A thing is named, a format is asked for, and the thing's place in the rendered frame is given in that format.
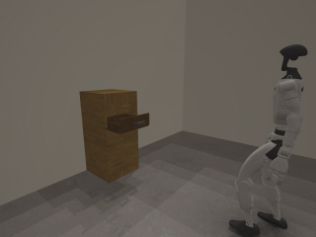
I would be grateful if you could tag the left robot hand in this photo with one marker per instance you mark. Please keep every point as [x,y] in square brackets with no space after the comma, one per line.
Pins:
[279,165]

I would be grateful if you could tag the robot right shin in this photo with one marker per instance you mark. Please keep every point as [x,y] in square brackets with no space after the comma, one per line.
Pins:
[273,198]

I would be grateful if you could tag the drawer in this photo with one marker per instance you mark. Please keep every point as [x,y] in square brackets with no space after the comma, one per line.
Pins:
[125,123]

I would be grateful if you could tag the handle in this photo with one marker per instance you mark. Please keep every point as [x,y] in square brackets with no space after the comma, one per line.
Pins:
[139,123]
[127,133]
[126,107]

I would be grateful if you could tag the cabinet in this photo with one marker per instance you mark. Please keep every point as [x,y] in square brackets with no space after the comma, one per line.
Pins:
[108,155]

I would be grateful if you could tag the robot left forearm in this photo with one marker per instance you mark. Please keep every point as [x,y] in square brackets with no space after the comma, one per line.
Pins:
[291,131]

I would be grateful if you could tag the robot left thigh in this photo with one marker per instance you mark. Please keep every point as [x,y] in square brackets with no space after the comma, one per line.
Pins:
[257,160]

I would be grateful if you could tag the left robot upper arm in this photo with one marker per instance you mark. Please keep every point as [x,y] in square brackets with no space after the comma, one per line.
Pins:
[288,89]

